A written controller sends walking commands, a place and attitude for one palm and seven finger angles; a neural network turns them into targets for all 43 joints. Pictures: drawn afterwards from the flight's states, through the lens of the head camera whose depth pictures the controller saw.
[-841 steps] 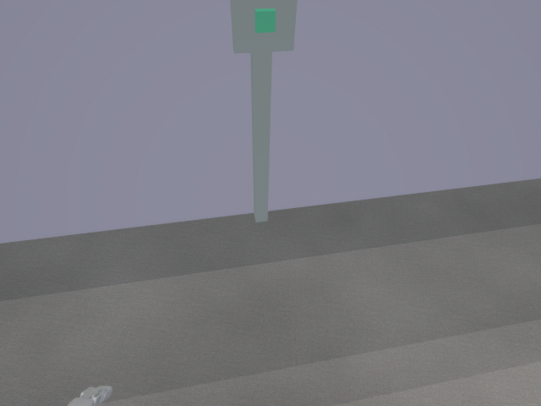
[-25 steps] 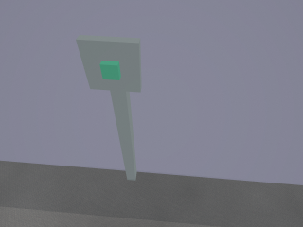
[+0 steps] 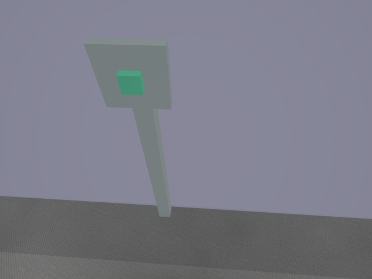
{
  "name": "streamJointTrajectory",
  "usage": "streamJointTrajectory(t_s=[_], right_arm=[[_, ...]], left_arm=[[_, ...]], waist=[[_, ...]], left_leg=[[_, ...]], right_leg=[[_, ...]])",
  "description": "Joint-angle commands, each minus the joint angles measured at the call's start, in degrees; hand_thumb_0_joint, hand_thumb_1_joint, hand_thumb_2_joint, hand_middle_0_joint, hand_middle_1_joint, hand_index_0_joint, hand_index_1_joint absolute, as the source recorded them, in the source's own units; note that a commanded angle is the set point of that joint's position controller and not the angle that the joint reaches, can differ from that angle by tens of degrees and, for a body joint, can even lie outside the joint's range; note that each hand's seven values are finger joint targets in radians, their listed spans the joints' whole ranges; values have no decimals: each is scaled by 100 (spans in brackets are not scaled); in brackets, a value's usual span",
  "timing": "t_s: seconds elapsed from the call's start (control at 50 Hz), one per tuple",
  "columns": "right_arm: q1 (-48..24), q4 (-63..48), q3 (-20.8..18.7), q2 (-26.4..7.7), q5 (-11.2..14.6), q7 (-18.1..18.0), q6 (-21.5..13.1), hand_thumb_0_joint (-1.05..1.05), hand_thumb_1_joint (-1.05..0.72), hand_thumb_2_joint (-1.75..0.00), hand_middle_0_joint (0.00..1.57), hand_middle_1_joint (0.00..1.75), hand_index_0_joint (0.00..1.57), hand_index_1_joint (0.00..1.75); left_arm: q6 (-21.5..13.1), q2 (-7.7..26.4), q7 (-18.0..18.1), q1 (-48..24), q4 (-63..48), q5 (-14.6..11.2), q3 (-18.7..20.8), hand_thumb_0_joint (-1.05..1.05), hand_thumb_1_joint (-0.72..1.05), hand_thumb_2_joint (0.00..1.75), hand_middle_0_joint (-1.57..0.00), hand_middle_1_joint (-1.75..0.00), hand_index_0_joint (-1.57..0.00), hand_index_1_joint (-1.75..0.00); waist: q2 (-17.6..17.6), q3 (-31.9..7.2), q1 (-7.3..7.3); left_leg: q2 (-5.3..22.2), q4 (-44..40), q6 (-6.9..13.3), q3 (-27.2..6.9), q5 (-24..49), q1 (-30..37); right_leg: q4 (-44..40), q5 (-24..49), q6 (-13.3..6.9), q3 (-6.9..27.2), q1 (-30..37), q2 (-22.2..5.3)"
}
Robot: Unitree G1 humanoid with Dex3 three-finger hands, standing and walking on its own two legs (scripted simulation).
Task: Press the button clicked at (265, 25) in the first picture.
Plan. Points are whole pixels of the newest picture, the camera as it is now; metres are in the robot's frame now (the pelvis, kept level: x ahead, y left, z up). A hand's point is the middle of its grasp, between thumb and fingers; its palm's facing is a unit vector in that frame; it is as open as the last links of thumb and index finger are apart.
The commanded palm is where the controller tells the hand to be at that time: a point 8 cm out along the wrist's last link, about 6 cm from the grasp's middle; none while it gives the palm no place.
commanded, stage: look again from close up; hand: left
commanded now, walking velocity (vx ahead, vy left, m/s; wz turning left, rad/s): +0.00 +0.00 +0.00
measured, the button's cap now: (131, 82) +0.52 +0.15 +0.16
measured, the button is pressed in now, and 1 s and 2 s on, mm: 0 0 0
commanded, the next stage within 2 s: raise the hand and make a fist in 0.32 s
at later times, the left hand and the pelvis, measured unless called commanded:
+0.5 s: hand out of the picture +0.09 +0.20 -0.13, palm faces +0.15 -0.96 -0.22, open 7.2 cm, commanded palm +0.11 +0.23 -0.05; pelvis +0.01 +0.01 +0.00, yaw -1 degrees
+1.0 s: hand (81, 278) +0.13 +0.19 +0.02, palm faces +0.11 -0.99 -0.07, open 4.3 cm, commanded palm +0.12 +0.25 +0.02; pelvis -0.05 -0.02 -0.06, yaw +3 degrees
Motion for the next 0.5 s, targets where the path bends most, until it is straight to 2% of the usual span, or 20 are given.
streamJointTrajectory(t_s=[0.0,0.1,0.16,0.22,0.34,0.38,0.4,0.42,0.44,0.46,0.48], right_arm=[[384,-245,-11,-401,-3,-30,-162,0,-90,-90,20,30,20,30],[215,-241,-5,-500,7,-63,-133,0,-90,-90,20,30,20,30],[169,-231,-1,-533,2,-66,-120,0,-90,-90,20,30,20,30],[94,-226,-3,-603,-3,-68,-114,0,-90,-90,20,30,20,30],[-18,-207,-14,-673,3,-68,-121,0,-90,-90,20,30,20,30],[-31,-189,-14,-701,5,-68,-116,0,-90,-90,20,30,20,30],[-482,-576,-53,-828,69,-35,-118,0,-90,-90,20,30,20,30],[-256,-2434,-325,-1697,326,-218,-998,0,-90,-90,20,30,20,30],[-581,-2117,-37,-1104,245,-431,-1626,0,-90,-90,20,30,20,30],[-629,-1736,-132,-1088,240,-464,-1729,0,-90,-90,20,30,20,30],[-401,-1731,-93,-779,371,-340,-1721,0,-90,-90,20,30,20,30]], left_arm=[[-55,684,56,279,-293,-20,159,0,90,90,-20,-30,-20,-30],[39,804,50,273,-316,-25,156,0,90,90,-20,-30,-20,-30],[78,882,45,190,-368,-15,167,0,90,90,-20,-30,-20,-30],[101,975,30,146,-403,-24,178,0,90,90,-20,-30,-20,-30],[116,1086,6,68,-450,-23,194,0,90,90,-20,-30,-20,-30],[115,1097,5,62,-442,-23,187,0,90,90,-20,-30,-20,-30],[0,1063,214,375,-353,63,195,0,90,90,-20,-30,-20,-30],[-1179,2650,172,-3867,-9484,-1106,1217,0,90,90,-23,-33,-23,-33],[-871,2129,330,-1028,-8049,-651,1056,0,90,90,-25,-36,-25,-36],[-579,1573,609,-780,-7640,-817,756,0,90,90,-28,-39,-28,-39],[4,-56,513,880,-6270,-849,-317,0,90,90,-31,-42,-31,-42]], waist=[[-258,-107,47],[-369,253,134],[-236,346,143],[-274,261,158],[-113,82,159],[-191,24,148],[-267,595,275],[857,-2558,-408],[2069,-2586,178],[1611,-2207,28],[1023,-1335,-138]], left_leg=[[425,-349,203,-433,1621,470],[433,-511,237,-429,1606,383],[430,-581,251,-440,1580,350],[440,-622,247,-431,1584,461],[459,-671,238,-396,1685,625],[457,-656,234,-399,1723,675],[472,509,98,-210,2139,222],[-83,-352,186,-270,2922,1891],[264,-710,219,-420,3899,3045],[292,-645,-86,-453,3608,2242],[310,-668,58,-495,3205,1934]], right_leg=[[-259,1651,-99,632,-304,-702],[-272,1605,-25,610,-351,-709],[-311,1513,-9,597,-322,-705],[-338,1492,15,607,-298,-719],[-380,1569,27,634,-215,-747],[-386,1653,30,647,-181,-747],[-680,3686,275,1073,-631,-1048],[21,3662,36,326,-193,-597],[710,1983,-8,62,-634,-249],[821,756,70,-130,-877,-280],[775,475,161,-157,-1373,-261]])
